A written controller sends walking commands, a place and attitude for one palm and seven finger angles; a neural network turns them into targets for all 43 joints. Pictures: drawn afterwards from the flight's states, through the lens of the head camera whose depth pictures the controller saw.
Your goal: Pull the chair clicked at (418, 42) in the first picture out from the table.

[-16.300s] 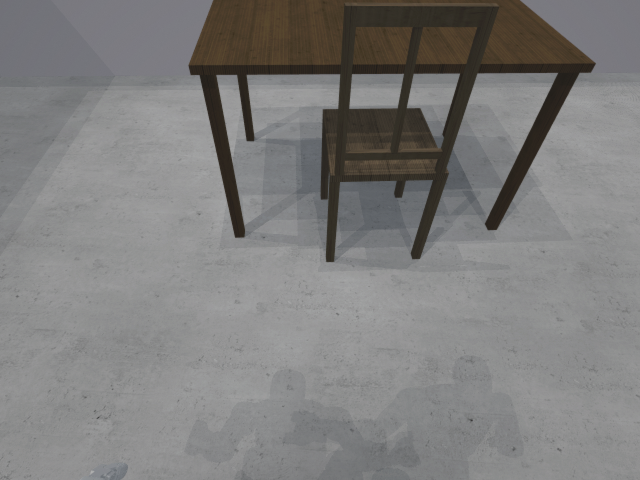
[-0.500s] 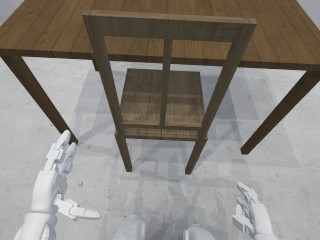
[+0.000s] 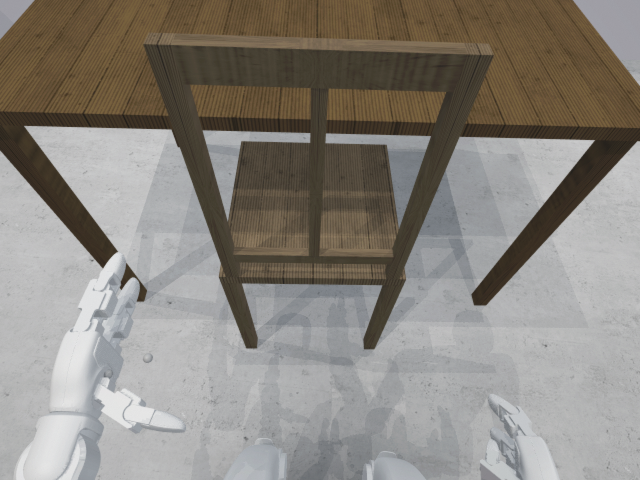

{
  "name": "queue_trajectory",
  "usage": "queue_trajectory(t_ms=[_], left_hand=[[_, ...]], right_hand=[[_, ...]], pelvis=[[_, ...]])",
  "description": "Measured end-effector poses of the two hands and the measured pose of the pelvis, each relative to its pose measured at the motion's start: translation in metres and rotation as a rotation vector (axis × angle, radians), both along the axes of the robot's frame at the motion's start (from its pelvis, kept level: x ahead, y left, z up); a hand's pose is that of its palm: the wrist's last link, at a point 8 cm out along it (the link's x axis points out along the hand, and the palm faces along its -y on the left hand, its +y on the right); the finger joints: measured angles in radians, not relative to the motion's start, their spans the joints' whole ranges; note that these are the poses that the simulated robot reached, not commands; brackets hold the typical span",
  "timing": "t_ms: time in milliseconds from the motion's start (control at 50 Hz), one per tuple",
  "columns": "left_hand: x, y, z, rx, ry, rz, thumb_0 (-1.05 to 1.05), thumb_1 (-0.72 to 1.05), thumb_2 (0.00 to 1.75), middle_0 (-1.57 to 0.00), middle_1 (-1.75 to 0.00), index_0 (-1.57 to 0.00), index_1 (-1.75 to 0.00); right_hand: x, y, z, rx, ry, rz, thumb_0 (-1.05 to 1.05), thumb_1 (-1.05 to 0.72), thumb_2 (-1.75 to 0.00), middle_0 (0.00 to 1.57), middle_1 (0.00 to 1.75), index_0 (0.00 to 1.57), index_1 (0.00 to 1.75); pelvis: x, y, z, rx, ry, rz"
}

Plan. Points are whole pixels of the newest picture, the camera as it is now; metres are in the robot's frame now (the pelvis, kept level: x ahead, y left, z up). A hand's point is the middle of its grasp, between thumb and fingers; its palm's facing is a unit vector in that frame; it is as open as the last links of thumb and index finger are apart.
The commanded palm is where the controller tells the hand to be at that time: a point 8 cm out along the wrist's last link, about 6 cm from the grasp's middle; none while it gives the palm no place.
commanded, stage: raise the hand toward the chair's back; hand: left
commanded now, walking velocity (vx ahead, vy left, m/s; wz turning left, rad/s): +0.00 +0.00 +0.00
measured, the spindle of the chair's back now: (316, 188) +0.52 +0.03 +0.02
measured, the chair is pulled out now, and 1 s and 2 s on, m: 0.00 0.00 0.00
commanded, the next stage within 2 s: aim the fingers beside a spindle in 0.26 s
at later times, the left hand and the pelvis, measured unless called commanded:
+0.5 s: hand (153, 365) +0.24 +0.20 +0.04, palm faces +0.06 -1.00 -0.05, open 16.9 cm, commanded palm +0.23 +0.25 +0.04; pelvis -0.01 -0.01 +0.00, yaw +1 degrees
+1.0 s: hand (180, 330) +0.29 +0.18 +0.02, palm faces +0.05 -1.00 -0.04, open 16.9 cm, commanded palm +0.27 +0.23 +0.01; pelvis -0.02 -0.01 -0.02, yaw +0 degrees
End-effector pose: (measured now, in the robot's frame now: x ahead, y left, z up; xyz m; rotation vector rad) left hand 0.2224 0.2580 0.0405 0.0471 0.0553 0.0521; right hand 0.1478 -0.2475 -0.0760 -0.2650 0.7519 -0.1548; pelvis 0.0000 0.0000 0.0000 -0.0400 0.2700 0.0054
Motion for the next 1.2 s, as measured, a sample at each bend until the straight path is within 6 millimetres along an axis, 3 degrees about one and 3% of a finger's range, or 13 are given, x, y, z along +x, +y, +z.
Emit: queue_trajectory(t_ms=[460,880,1200], left_hand=[[-0.011,-0.006,0.002,0.005,-0.031,0.008,-0.01,-0.5,0.3,-0.06,-0.08,-0.06,-0.08],[0.031,-0.019,-0.013,-0.003,-0.046,-0.013,-0.01,-0.5,0.3,-0.06,-0.08,-0.06,-0.08],[0.061,-0.024,-0.031,-0.01,-0.053,-0.008,-0.01,-0.5,0.3,-0.06,-0.08,-0.06,-0.08]], right_hand=[[0.01,0.005,-0.002,0.028,-0.044,0.043,0.02,-0.9,-0.89,0.2,0.3,0.2,0.3],[-0.019,-0.009,-0.02,0.016,0.039,0.004,0.02,-0.9,-0.89,0.2,0.3,0.2,0.3],[-0.025,-0.008,-0.036,0.012,0.091,0.0,0.02,-0.9,-0.89,0.2,0.3,0.2,0.3]], pelvis=[[-0.009,-0.007,-0.003,0.003,-0.01,0.008],[-0.014,-0.01,-0.012,0.012,0.022,-0.007],[-0.018,-0.008,-0.022,0.011,0.054,-0.01]])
